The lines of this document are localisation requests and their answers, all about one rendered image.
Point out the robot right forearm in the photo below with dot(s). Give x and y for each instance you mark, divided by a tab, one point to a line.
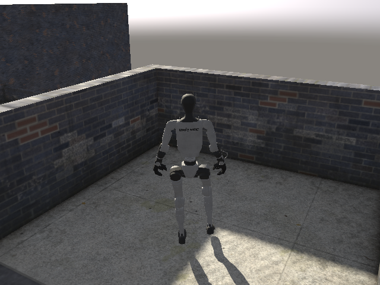
218	155

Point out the right robot hand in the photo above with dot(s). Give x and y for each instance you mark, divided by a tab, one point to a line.
217	166

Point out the robot left upper arm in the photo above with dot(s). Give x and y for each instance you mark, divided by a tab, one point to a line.
171	125

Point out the right robot thigh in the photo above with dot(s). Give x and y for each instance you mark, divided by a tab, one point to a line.
204	174

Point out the robot left forearm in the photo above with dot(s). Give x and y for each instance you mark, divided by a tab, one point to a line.
159	157

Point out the robot right shin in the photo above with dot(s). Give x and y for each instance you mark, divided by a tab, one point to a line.
208	204

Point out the left robot hand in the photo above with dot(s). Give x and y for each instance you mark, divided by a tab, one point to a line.
162	167

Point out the robot right upper arm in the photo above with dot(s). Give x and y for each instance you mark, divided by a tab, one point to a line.
210	134

